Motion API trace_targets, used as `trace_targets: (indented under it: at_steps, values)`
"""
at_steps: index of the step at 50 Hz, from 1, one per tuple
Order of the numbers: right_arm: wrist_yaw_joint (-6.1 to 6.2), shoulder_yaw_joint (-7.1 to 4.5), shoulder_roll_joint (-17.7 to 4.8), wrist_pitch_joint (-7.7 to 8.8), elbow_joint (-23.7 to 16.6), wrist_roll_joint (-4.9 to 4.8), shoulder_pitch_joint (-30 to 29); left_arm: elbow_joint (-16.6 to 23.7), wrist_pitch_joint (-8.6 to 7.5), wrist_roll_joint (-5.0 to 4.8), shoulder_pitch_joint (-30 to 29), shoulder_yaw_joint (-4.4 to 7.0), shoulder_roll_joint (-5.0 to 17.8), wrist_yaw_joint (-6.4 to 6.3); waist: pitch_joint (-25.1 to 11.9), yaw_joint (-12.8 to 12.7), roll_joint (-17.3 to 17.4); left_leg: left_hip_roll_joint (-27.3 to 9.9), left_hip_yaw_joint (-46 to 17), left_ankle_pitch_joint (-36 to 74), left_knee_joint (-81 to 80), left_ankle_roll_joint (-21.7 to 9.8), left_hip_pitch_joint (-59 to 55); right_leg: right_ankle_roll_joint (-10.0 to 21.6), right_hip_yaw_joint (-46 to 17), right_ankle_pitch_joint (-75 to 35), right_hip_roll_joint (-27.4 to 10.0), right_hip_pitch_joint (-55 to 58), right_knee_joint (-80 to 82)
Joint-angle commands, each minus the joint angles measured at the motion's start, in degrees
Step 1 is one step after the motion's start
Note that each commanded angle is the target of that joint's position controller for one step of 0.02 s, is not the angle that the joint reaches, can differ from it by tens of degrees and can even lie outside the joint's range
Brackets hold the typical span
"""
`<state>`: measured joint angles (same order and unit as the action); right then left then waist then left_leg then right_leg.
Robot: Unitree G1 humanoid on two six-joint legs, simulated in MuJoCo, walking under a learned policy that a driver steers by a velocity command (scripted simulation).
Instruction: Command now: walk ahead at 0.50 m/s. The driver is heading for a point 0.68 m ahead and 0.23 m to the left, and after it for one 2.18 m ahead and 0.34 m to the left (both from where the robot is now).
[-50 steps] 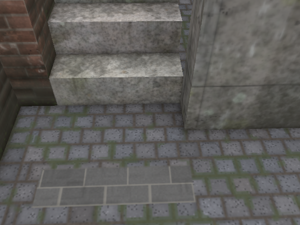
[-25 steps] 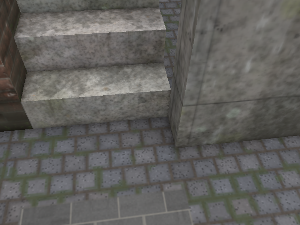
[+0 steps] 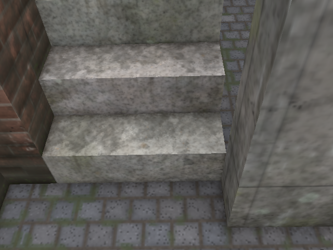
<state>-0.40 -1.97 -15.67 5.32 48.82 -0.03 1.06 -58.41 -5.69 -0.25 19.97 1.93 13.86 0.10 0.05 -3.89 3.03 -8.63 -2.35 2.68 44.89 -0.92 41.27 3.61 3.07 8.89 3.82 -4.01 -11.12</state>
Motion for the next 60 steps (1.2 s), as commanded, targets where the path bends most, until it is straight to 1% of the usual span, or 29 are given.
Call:
trace_targets:
  at_steps: [1,2,6,8,9,10,11,13,15,21,26,29,31,32,33,34,36,39,40,44,46,48,50,54,56,57,58,59,60]
  values:
    - [-0.57,0.07,-2.1,0.82,-4.4,-0.49,-6.9,2.4,-0.49,-0.30,0.5,1.38,9.6,-0.66,2.2,0.0,-6.0,3.0,3.1,6.1,-9.7,0.7,-6.0,7.3,-6.4,-8.4,-13.8,-3.9,5.8]
    - [-1.60,1.25,0.6,-1.17,-4.6,2.92,-5.4,0.8,-2.04,0.17,2.4,0.73,5.7,-0.33,3.8,1.5,-7.0,3.1,6.1,7.9,-11.8,0.4,-9.4,6.6,-5.2,-9.6,-13.0,-4.8,7.4]
    - [-1.20,0.21,-2.7,-1.36,-4.6,2.27,-2.9,1.1,-1.41,1.66,2.7,1.21,6.3,-0.14,1.4,2.5,-9.4,5.7,5.2,-2.4,-16.4,-1.7,-13.7,3.5,-4.5,-25.0,-14.4,4.4,-2.3]
    - [-0.78,-0.76,-4.3,0.27,-1.0,3.15,8.3,1.4,-0.50,1.64,2.7,1.69,7.7,-0.52,-4.5,7.1,-7.2,8.0,6.0,-7.3,-21.9,-3.6,-24.8,2.5,-4.0,-30.5,-12.9,7.0,-17.0]
    - [0.04,-1.26,-5.8,1.41,1.0,4.22,15.0,3.1,-0.51,1.64,2.3,1.39,7.4,-0.84,-9.3,9.1,-4.3,4.1,4.2,3.8,-19.5,-4.2,-36.6,1.5,-2.5,-26.1,-9.3,0.4,-28.0]
    - [0.14,-3.39,-13.1,1.20,1.5,5.43,20.1,4.2,-0.77,-1.44,10.5,-0.25,1.1,-0.49,-19.5,7.7,10.1,-11.3,-12.8,18.6,-14.9,-12.5,-60.1,-0.8,1.4,-3.8,-3.4,-21.5,-48.7]
    - [-0.34,-4.48,-13.9,0.14,3.3,2.97,23.2,3.0,-0.04,-0.44,10.8,0.39,4.0,-0.67,-24.6,8.4,13.0,-14.8,-25.6,20.4,-21.7,-16.6,-60.0,-0.9,-1.2,21.3,1.2,-27.4,-62.6]
    - [-0.60,-2.31,-5.7,-0.34,0.6,1.79,12.9,3.8,-0.10,2.07,3.4,0.97,4.3,0.19,-10.1,5.5,0.2,-10.1,-17.2,-5.4,-27.1,-12.6,-44.0,0.6,-5.6,14.1,-5.9,-32.1,-62.8]
    - [-0.10,-1.14,-1.8,-0.94,1.3,1.13,11.0,4.2,0.56,2.96,1.4,1.04,2.5,0.81,-2.7,3.2,2.3,-6.5,-13.2,-18.5,-34.1,-9.6,-32.5,1.1,-5.0,9.8,-9.1,-28.6,-54.6]
    - [0.50,-2.07,-4.4,0.00,4.0,0.51,14.4,4.7,1.98,3.72,-3.7,0.28,-0.6,0.81,0.8,2.6,1.5,-3.9,-4.9,-13.2,-38.5,-10.9,-28.2,-1.1,-1.2,2.2,-9.5,-26.8,-41.5]
    - [0.17,-2.41,-5.0,1.59,6.5,1.26,18.0,6.7,1.45,1.64,-11.6,-0.62,0.0,-0.10,4.4,5.3,1.5,-2.4,-0.9,-8.6,-38.0,-11.1,-28.5,-3.9,1.0,0.1,-7.6,-21.8,-26.3]
    - [0.18,-2.60,-5.3,1.77,6.6,0.28,17.9,6.4,0.94,1.50,-9.4,-1.34,-2.0,-1.03,1.7,5.5,1.0,-3.0,-2.1,9.0,-31.7,-10.2,-33.3,-3.8,1.8,-1.9,-4.7,-15.8,-18.9]
    - [0.49,-2.09,-4.4,1.40,6.1,-0.66,16.5,4.7,0.08,2.26,-3.5,-0.62,0.0,-1.80,-2.0,2.5,-0.8,-0.1,-2.2,16.2,-22.8,-7.2,-35.2,-2.8,1.3,-6.8,-4.1,-6.1,-10.2]
    - [1.23,-1.01,-1.6,0.59,2.3,-0.85,10.8,4.9,-0.32,2.88,1.6,-0.10,2.7,-2.30,-6.1,-1.1,2.1,3.4,-0.5,19.8,-14.0,-5.5,-32.0,-2.0,-1.5,-23.3,-9.4,3.4,-10.8]
    - [1.18,0.07,1.6,0.13,-0.1,-2.84,12.1,4.8,-0.46,4.30,6.6,1.45,9.2,-2.66,-11.2,-0.4,-9.8,6.9,1.2,-1.2,-1.5,-2.3,-22.9,0.2,-12.7,-49.5,-21.3,13.9,-12.3]
    - [2.05,0.32,3.7,-1.79,3.0,-2.87,22.3,5.2,0.17,3.99,7.3,2.56,11.0,-2.19,-15.3,1.2,-18.7,12.1,2.2,-31.4,11.1,-2.6,-16.2,7.7,-21.6,-49.6,-29.2,17.1,-12.6]
    - [1.58,-1.11,-0.9,-3.71,1.5,0.70,16.6,8.6,0.85,3.46,2.5,2.06,6.3,-1.36,-7.0,2.0,-9.5,9.2,-1.0,-33.5,26.9,-3.7,-9.8,7.0,-17.5,-24.2,-27.5,5.8,-8.1]
    - [0.13,-1.71,-0.2,-5.31,-1.9,2.01,11.6,12.0,1.49,2.84,-1.9,1.83,4.1,-2.10,0.5,4.0,-9.1,7.3,-0.8,-22.4,30.2,-2.5,-7.2,3.6,-8.9,-11.5,-23.7,-5.1,-3.8]
    - [-0.51,-1.67,0.4,-5.31,0.3,2.51,15.3,11.1,0.70,1.53,-3.0,1.71,4.2,-2.49,0.8,5.6,-10.4,5.8,-0.1,-17.1,24.4,-2.1,-8.5,1.3,-5.4,4.6,-19.0,-8.2,0.1]
    - [-1.31,-1.48,2.0,-5.66,-4.3,2.63,6.9,10.7,-0.94,1.45,0.7,1.94,5.4,-3.64,3.3,3.8,-9.6,5.3,2.5,-12.5,20.8,0.3,-4.7,4.6,-3.6,4.3,-21.4,-7.6,2.9]
    - [-1.06,-1.88,1.3,-6.37,-5.1,2.69,9.4,12.1,-0.75,1.89,-0.8,2.70,7.4,-4.78,3.0,4.8,-7.3,4.9,1.8,-13.4,14.0,1.2,-7.6,4.5,-0.5,-2.6,-22.3,-7.5,2.3]
    - [-1.26,-1.31,3.2,-7.16,-6.8,2.76,7.5,12.6,-1.19,2.51,-2.8,3.29,8.6,-3.62,2.2,4.4,-8.5,4.7,3.8,-14.8,6.3,0.9,-11.5,4.4,2.6,-3.3,-21.9,-8.0,1.5]
    - [-2.46,-2.03,1.4,-7.26,-8.1,1.88,8.2,13.8,-0.39,3.21,-4.4,3.94,9.0,-2.92,0.2,3.3,-11.4,5.3,5.1,-17.0,-1.6,-0.5,-16.1,3.8,4.1,3.7,-21.9,-6.1,0.8]
    - [-2.76,-2.81,0.0,-6.37,-10.8,2.44,9.5,14.3,0.63,3.03,-4.8,4.70,10.1,-2.75,-0.5,2.4,-9.6,6.3,8.2,-18.6,-9.9,-4.2,-20.1,3.4,4.0,7.2,-24.1,-2.7,-3.1]
    - [-2.57,-3.36,0.6,-4.09,-7.1,2.15,21.9,14.4,2.38,1.12,-5.6,3.95,7.3,-1.96,-5.7,7.2,-0.8,11.1,7.0,-18.8,-23.1,-5.0,-34.4,0.7,10.1,-0.3,-17.3,-6.1,-22.4]
    - [-1.69,-3.97,-2.5,-2.47,-7.1,2.34,25.7,15.6,3.26,2.09,-8.1,2.46,2.7,-1.67,-3.6,8.8,9.9,3.7,-5.3,-19.6,-28.8,-5.8,-36.8,-2.2,11.0,12.0,-12.6,-15.8,-36.7]
    - [-1.26,-6.36,-13.1,-1.56,-6.5,2.37,28.5,20.7,2.81,2.05,-10.3,1.81,3.9,-0.37,-0.3,8.2,20.6,-8.7,-36.5,-23.2,-36.7,-15.2,-44.8,-3.5,6.4,26.1,-2.6,-38.8,-48.7]
    - [-1.52,-5.64,-10.6,-1.60,-7.2,3.05,26.0,17.5,3.25,4.22,-10.8,2.35,7.1,0.94,-1.5,7.9,11.0,-8.9,-29.4,-17.4,-35.4,-16.1,-41.6,-3.4,-1.3,23.5,-7.2,-38.6,-53.8]
    - [-1.91,-4.58,-6.7,-1.48,-7.7,2.52,23.9,16.4,2.97,3.19,-10.4,2.62,7.4,1.92,-1.8,6.1,6.7,-5.8,-24.0,-14.0,-34.1,-14.7,-38.8,-3.1,-2.6,17.2,-8.2,-35.5,-52.2]
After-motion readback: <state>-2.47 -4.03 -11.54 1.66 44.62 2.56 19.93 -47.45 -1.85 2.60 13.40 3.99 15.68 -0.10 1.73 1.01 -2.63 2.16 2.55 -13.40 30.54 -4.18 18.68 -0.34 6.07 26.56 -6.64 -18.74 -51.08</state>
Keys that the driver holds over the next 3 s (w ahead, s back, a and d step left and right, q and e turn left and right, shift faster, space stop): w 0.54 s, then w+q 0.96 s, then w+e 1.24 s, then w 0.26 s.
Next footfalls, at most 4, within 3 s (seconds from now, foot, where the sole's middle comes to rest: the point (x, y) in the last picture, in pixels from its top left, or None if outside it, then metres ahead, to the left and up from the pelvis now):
0.18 left None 0.28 0.14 -0.79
0.64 right None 0.44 -0.05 -0.79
1.12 left None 0.47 0.21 -0.79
1.56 right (160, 215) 0.64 0.13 -0.79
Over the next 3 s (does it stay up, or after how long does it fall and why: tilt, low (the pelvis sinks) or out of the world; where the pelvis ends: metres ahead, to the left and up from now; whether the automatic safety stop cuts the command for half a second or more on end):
stays up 0.60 0.22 0.00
